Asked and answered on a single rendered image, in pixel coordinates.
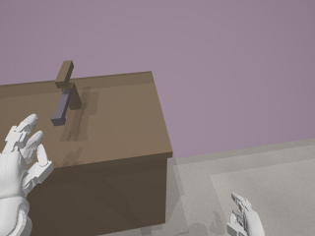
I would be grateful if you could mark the robot left forearm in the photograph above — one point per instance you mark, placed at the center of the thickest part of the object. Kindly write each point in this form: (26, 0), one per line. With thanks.
(14, 220)

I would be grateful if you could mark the left robot hand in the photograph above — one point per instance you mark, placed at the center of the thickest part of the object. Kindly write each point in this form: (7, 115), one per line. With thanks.
(15, 157)

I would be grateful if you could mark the tap lever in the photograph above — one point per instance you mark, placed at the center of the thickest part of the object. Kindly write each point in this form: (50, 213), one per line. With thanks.
(58, 118)

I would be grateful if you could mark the counter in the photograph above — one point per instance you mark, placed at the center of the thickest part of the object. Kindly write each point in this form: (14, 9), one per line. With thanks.
(109, 159)

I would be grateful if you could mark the right robot hand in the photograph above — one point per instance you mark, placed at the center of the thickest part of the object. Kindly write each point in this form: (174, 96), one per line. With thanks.
(249, 222)

